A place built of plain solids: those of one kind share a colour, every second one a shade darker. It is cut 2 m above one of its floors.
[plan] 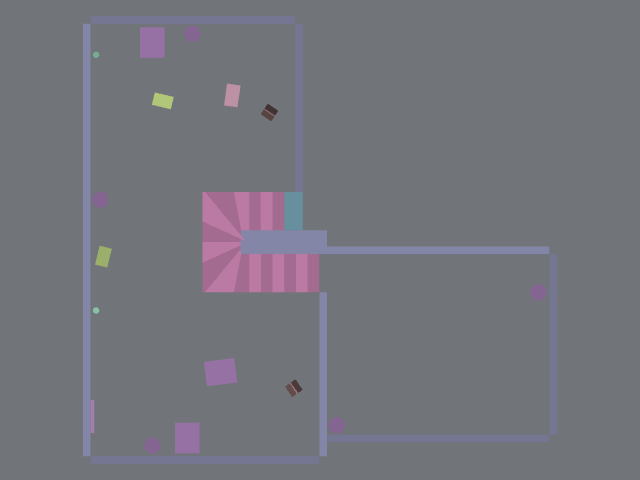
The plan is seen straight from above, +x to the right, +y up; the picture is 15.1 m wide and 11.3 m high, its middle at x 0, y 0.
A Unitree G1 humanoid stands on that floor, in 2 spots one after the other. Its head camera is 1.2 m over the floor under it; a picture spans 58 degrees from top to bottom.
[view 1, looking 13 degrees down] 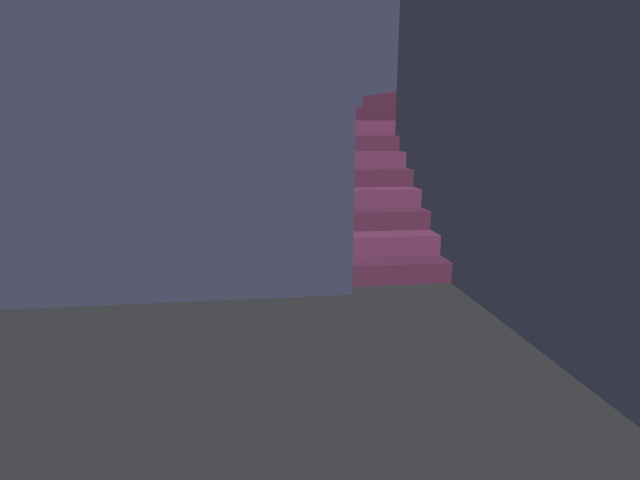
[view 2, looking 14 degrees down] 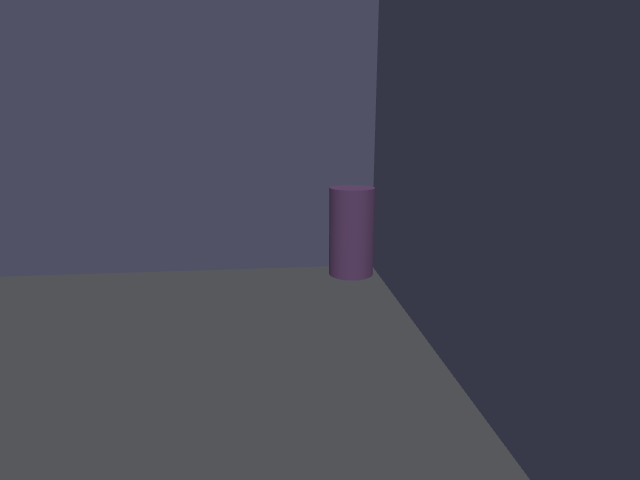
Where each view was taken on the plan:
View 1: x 3.37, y -1.88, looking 173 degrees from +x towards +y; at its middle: wall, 3.32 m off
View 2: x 1.04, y -0.80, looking -96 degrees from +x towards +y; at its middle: wall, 3.92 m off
